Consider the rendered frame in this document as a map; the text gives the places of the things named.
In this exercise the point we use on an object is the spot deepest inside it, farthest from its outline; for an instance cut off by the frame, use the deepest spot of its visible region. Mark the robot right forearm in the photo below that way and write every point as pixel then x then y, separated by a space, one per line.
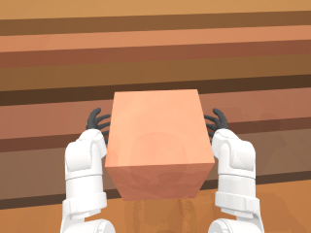
pixel 236 193

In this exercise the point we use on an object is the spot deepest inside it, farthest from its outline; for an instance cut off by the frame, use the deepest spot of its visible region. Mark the robot left hand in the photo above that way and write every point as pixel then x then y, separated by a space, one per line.
pixel 92 122

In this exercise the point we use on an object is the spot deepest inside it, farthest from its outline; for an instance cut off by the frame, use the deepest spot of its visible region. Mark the robot right hand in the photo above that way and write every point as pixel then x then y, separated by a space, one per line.
pixel 221 122

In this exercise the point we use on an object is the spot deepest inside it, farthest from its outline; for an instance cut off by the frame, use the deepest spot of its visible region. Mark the right robot upper arm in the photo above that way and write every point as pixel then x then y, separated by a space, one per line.
pixel 225 225

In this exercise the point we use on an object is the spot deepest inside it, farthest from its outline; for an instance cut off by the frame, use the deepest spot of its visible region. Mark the left robot upper arm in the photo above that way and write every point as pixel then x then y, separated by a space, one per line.
pixel 94 226

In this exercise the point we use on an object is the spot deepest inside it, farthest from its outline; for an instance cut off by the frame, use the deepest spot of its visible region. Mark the carton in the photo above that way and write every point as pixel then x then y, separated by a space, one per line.
pixel 158 145

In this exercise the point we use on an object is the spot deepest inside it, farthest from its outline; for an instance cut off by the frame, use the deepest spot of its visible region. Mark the robot left forearm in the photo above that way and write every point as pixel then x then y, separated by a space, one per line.
pixel 83 175

